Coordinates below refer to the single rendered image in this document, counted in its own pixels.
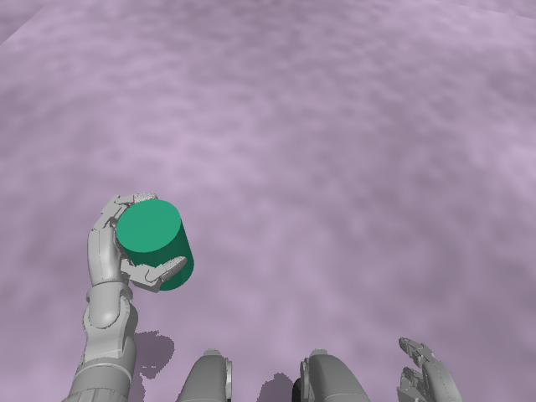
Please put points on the left robot arm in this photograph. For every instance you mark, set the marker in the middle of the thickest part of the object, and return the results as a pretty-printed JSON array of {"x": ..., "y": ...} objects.
[{"x": 107, "y": 364}]

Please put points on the right robot hand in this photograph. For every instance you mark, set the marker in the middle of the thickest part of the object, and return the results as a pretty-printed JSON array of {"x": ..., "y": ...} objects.
[{"x": 435, "y": 384}]

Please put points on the left robot hand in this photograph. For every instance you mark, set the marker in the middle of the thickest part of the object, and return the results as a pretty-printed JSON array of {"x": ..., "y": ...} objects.
[{"x": 107, "y": 259}]

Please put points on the can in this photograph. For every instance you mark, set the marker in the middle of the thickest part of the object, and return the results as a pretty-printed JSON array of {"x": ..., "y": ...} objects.
[{"x": 152, "y": 233}]

